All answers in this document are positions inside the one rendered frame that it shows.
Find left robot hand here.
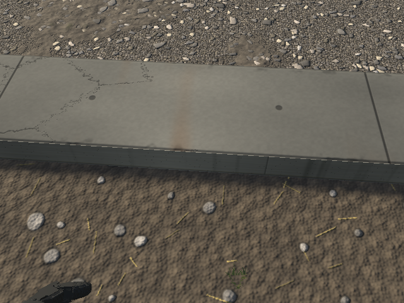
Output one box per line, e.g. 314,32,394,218
22,281,92,303

